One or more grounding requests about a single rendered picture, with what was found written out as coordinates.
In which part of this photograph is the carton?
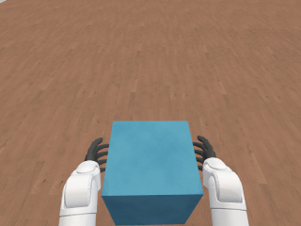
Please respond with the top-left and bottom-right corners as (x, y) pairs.
(102, 121), (204, 226)

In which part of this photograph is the robot right hand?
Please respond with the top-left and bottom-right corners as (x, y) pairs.
(192, 136), (216, 171)

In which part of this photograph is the robot left hand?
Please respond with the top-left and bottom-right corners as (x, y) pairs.
(84, 137), (109, 172)

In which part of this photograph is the robot right forearm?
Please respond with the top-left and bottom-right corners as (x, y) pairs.
(202, 157), (249, 226)

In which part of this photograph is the robot left forearm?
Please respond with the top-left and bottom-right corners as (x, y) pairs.
(58, 160), (101, 226)

